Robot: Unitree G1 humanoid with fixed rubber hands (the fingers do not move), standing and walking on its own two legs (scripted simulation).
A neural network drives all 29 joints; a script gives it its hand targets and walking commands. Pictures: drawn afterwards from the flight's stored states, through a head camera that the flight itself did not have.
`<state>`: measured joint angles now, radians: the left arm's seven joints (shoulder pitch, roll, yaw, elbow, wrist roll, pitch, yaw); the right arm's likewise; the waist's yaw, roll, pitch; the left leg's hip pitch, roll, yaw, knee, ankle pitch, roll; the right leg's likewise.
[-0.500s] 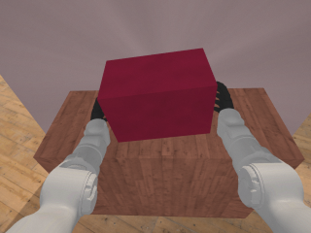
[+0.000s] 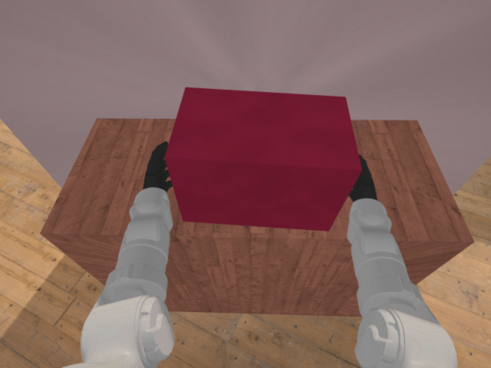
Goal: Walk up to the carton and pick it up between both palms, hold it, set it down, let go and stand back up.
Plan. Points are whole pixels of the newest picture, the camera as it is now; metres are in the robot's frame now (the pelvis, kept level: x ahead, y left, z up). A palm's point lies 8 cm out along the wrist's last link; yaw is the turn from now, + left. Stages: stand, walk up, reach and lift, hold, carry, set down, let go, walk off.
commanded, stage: reach and lift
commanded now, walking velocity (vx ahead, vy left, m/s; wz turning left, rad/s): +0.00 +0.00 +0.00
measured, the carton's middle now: (260, 162) +0.45 -0.03 +0.07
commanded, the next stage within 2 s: hold in 1.74 s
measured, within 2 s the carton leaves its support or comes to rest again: neither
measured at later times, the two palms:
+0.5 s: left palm (114, 193) +0.35 +0.18 +0.14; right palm (375, 183) +0.34 -0.17 +0.14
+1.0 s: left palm (125, 191) +0.36 +0.17 +0.13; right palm (374, 193) +0.34 -0.18 +0.12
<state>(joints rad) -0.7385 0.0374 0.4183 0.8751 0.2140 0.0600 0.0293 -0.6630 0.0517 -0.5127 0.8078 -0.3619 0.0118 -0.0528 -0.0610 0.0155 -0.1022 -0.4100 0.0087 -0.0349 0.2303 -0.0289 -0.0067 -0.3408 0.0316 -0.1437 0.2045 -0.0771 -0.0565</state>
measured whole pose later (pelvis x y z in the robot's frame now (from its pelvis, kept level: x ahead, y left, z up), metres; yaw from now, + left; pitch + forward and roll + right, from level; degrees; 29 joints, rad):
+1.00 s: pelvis -0.01 +0.03 +0.00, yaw -1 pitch +0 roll -1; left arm -0.50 -0.02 0.25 0.25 0.26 0.49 0.03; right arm -0.53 0.01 -0.31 0.55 -0.18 0.17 -0.02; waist -0.07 -0.03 -0.03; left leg -0.18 -0.01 0.00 0.25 -0.06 0.03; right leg -0.10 0.01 -0.11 0.18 -0.07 -0.02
